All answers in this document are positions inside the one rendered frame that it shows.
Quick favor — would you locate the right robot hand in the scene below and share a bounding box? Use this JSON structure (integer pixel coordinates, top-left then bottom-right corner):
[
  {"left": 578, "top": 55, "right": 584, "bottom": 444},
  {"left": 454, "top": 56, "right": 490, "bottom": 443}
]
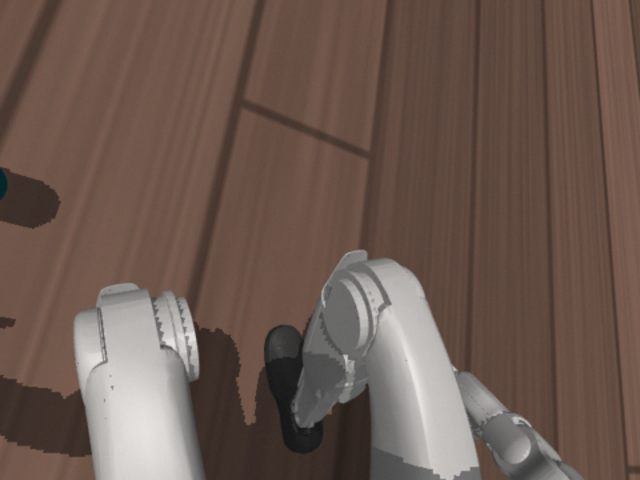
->
[{"left": 452, "top": 365, "right": 511, "bottom": 440}]

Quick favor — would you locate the can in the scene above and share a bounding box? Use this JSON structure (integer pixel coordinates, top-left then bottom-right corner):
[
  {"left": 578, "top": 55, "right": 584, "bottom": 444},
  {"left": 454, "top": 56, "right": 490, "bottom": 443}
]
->
[{"left": 0, "top": 168, "right": 8, "bottom": 200}]

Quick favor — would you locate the right robot arm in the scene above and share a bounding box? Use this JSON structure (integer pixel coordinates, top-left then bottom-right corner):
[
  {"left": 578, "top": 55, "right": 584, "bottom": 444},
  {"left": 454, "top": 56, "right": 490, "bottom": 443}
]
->
[{"left": 482, "top": 413, "right": 585, "bottom": 480}]

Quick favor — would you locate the right robot foot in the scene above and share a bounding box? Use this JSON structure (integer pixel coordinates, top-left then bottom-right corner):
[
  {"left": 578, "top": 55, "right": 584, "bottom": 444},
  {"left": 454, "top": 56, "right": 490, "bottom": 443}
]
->
[{"left": 264, "top": 325, "right": 323, "bottom": 454}]

